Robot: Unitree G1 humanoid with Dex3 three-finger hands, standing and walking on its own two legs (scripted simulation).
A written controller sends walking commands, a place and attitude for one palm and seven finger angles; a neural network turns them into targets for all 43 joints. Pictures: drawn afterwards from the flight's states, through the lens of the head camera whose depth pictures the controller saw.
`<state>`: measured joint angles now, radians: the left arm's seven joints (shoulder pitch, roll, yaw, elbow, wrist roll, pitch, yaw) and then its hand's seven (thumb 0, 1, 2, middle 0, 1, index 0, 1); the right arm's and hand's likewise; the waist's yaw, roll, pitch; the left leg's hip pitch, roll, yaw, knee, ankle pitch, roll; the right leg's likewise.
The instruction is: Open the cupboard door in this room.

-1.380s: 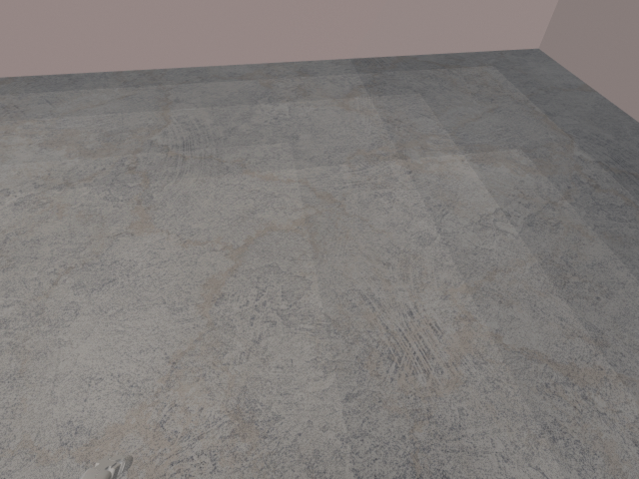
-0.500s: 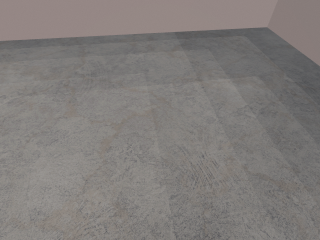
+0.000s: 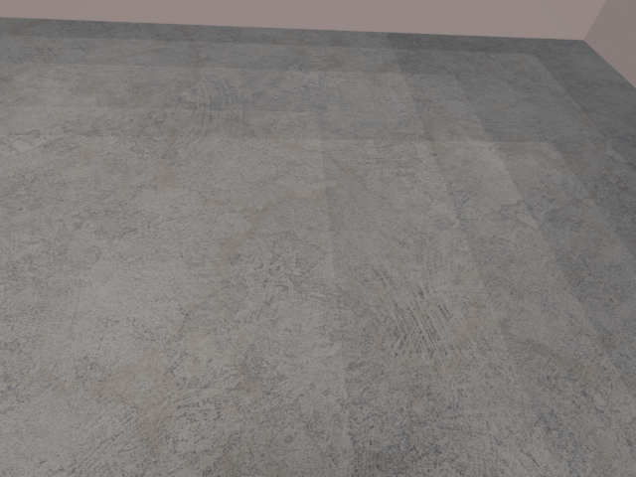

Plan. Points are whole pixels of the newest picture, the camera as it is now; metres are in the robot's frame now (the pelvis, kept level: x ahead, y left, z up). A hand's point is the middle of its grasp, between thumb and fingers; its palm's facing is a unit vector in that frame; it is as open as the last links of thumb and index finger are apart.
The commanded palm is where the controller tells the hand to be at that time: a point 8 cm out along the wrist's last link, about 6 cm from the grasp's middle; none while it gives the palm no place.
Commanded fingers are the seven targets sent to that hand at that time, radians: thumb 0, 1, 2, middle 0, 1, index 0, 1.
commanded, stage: turn or walk to find it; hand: left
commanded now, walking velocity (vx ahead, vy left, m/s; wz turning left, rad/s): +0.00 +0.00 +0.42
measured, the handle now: out of the picture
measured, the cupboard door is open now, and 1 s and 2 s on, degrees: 0 0 0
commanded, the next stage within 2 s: none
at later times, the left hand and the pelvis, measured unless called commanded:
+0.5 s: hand out of the picture -0.03 +0.16 -0.14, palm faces +0.27 -0.93 -0.26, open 7.4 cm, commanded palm none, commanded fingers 0.00 0.90 0.90 -0.20 -0.30 -0.20 -0.30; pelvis -0.04 -0.04 +0.01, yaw +15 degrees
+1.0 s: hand out of the picture -0.11 +0.23 -0.16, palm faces +0.48 -0.85 -0.23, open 7.4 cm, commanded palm none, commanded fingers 0.00 0.90 0.90 -0.20 -0.30 -0.20 -0.30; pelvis -0.08 +0.01 +0.02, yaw +26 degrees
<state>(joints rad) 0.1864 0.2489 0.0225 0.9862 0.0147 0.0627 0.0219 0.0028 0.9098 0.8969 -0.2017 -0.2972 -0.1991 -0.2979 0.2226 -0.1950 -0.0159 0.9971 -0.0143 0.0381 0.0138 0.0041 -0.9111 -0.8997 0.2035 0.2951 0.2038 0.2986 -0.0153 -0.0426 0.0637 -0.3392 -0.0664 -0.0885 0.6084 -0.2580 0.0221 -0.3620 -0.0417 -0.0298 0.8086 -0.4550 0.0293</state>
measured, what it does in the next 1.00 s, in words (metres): steps on the spot, turning left: right foot, then left foot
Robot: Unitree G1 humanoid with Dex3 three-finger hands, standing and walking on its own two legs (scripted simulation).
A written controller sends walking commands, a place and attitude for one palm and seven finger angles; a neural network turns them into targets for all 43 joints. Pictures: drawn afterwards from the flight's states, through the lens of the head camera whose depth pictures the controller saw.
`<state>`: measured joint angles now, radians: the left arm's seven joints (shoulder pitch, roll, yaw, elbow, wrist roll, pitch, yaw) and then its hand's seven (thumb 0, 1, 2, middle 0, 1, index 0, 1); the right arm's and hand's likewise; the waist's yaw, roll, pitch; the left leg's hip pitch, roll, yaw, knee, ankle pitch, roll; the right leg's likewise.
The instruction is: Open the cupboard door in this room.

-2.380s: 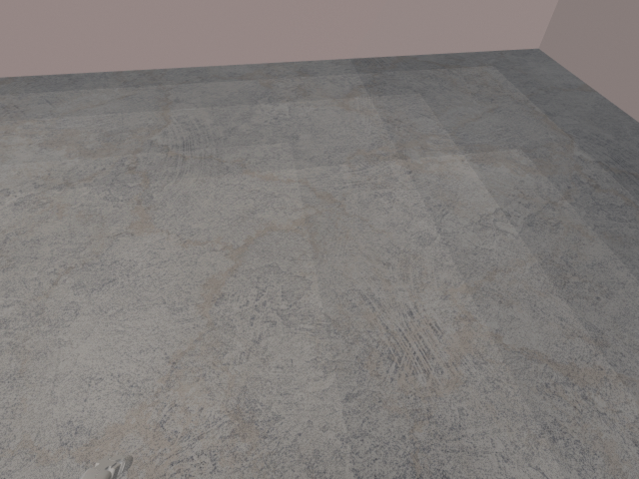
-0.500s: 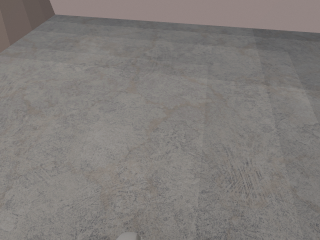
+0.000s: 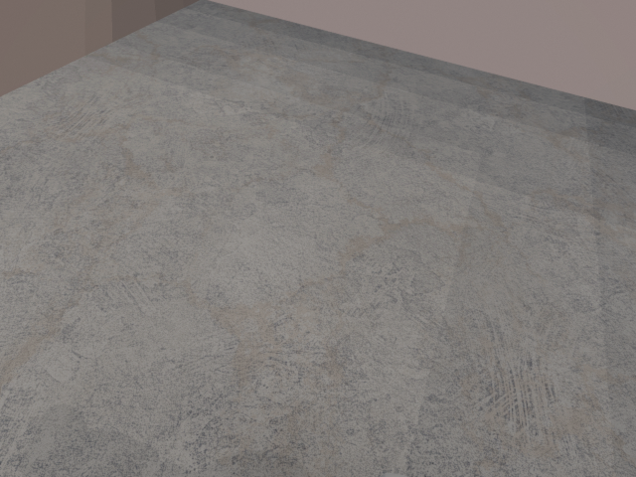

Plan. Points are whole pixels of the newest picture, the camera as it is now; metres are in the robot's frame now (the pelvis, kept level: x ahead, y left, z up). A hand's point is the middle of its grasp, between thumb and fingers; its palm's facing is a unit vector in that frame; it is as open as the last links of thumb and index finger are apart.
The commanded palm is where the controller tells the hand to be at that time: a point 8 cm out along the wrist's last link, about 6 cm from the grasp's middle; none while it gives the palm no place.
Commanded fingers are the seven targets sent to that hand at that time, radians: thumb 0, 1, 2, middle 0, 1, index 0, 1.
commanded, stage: turn or walk to find it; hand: left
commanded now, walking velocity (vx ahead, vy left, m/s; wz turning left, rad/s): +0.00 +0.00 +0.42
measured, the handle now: out of the picture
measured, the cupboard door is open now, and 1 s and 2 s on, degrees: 0 0 0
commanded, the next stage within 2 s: none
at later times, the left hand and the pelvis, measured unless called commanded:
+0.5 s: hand out of the picture -0.01 +0.15 -0.16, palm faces +0.25 -0.93 -0.25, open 7.4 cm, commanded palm none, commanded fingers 0.00 0.90 0.90 -0.20 -0.30 -0.20 -0.30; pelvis -0.04 -0.05 +0.00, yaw +14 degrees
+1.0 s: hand out of the picture -0.13 +0.22 -0.17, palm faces +0.47 -0.85 -0.24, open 7.4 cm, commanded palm none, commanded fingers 0.00 0.90 0.90 -0.20 -0.30 -0.20 -0.30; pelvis -0.09 +0.00 +0.00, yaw +25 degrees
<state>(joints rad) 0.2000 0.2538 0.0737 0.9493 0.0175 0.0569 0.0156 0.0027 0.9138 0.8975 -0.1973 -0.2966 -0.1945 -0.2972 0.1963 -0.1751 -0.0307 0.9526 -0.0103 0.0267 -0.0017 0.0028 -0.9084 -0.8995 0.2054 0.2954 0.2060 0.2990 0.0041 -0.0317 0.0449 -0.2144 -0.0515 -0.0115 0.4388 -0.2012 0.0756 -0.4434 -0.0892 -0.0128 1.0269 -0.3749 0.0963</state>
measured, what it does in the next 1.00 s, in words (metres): steps on the spot, turning left: right foot, then left foot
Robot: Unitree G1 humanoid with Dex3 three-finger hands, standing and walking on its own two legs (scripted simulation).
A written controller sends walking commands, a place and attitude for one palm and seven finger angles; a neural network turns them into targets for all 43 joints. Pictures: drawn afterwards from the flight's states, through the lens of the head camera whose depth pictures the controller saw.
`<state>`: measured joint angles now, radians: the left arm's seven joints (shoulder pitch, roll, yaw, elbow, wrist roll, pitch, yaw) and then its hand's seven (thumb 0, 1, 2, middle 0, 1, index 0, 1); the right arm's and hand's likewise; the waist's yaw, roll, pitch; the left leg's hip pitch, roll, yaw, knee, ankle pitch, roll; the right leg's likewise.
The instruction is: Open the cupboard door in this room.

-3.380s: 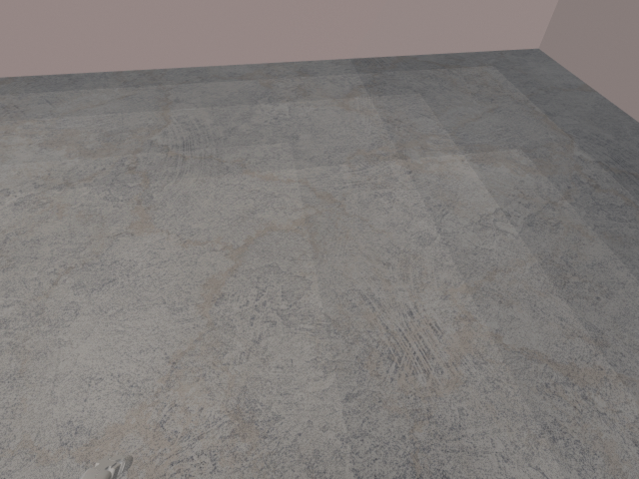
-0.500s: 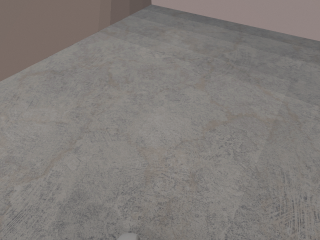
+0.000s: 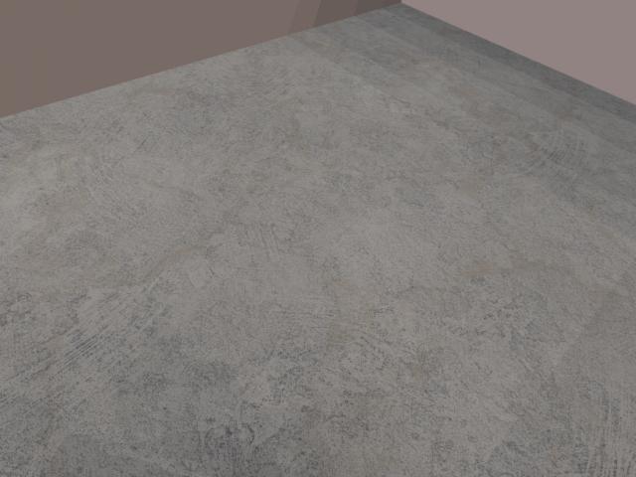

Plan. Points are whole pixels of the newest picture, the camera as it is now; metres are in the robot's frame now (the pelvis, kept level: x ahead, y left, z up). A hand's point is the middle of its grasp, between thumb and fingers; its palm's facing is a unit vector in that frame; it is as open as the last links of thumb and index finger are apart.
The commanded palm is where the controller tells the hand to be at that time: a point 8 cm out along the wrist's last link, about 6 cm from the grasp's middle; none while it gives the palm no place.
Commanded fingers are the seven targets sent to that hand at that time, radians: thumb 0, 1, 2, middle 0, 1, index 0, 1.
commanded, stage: turn or walk to find it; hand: left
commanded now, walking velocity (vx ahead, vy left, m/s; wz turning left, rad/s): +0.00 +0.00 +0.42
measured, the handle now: out of the picture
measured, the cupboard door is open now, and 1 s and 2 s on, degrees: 0 0 0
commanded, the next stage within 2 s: none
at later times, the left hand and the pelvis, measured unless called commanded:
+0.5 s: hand out of the picture +0.01 +0.15 -0.15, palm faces +0.25 -0.93 -0.25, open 7.4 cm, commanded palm none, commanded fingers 0.00 0.90 0.90 -0.20 -0.30 -0.20 -0.30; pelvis -0.03 -0.05 +0.00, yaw +14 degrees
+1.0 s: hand out of the picture -0.10 +0.21 -0.17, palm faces +0.47 -0.85 -0.25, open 7.4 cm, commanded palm none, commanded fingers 0.00 0.90 0.90 -0.20 -0.30 -0.20 -0.30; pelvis -0.06 -0.01 +0.00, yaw +25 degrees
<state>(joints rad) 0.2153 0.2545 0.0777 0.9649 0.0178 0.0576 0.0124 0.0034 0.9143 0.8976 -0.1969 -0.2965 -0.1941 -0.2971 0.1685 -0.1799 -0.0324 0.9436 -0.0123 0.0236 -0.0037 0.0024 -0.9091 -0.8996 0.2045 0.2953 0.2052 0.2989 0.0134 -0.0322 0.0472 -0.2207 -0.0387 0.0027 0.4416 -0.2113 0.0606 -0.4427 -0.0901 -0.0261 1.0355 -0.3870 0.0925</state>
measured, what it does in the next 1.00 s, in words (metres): steps on the spot, turning left: right foot, then left foot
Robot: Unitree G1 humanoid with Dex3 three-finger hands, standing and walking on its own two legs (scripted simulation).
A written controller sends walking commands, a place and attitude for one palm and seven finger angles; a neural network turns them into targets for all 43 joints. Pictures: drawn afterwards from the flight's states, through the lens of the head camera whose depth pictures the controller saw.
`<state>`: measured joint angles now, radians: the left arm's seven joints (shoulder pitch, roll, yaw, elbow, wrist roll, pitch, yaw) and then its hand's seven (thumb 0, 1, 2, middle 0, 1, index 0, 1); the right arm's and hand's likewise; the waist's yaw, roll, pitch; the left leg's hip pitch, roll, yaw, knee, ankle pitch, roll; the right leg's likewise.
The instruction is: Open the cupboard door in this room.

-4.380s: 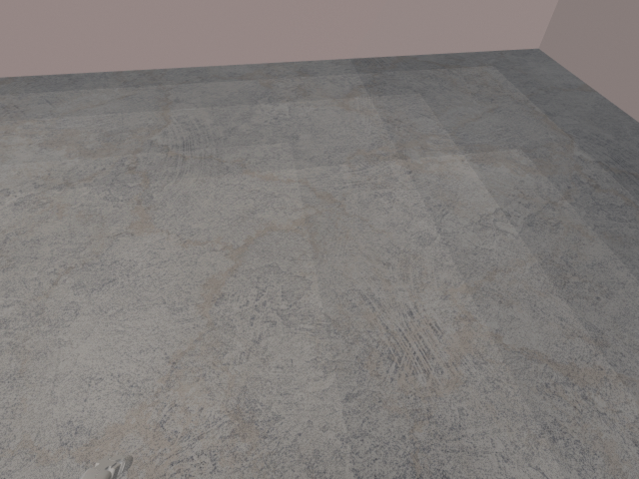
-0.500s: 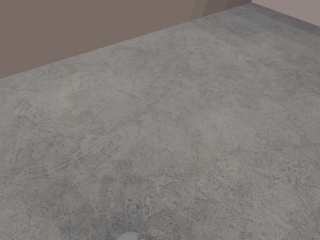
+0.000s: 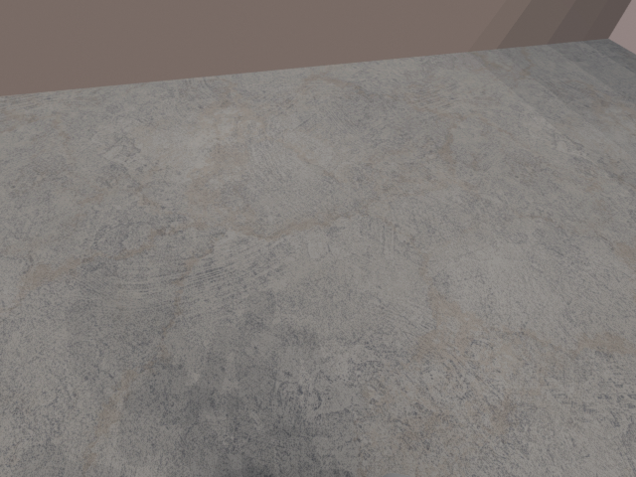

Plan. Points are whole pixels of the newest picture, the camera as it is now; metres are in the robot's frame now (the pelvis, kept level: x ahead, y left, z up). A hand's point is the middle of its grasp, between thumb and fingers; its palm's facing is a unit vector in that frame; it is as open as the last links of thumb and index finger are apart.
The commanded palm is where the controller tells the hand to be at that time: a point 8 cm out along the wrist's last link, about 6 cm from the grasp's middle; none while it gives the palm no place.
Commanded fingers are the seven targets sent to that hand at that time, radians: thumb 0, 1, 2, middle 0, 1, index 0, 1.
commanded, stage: turn or walk to find it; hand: left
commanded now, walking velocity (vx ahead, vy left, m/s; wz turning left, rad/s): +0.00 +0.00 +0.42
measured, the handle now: out of the picture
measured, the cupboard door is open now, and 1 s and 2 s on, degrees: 0 0 0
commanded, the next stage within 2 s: none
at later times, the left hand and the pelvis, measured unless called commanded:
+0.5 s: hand out of the picture -0.01 +0.15 -0.16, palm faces +0.27 -0.93 -0.24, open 7.3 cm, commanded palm none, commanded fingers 0.00 0.90 0.90 -0.20 -0.30 -0.20 -0.30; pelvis -0.03 -0.04 +0.00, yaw +14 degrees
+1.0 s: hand out of the picture -0.10 +0.23 -0.17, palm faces +0.45 -0.86 -0.23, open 7.4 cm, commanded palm none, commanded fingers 0.00 0.90 0.90 -0.20 -0.30 -0.20 -0.30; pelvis -0.08 +0.01 +0.00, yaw +24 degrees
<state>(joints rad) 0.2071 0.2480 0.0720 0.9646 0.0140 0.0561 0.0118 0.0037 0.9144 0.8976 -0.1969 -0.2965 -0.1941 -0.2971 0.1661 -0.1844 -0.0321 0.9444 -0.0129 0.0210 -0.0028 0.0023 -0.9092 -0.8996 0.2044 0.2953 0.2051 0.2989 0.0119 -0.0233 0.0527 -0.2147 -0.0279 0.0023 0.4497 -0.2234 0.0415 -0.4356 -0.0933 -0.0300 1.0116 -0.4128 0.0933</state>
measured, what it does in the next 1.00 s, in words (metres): steps on the spot, turning left: right foot, then left foot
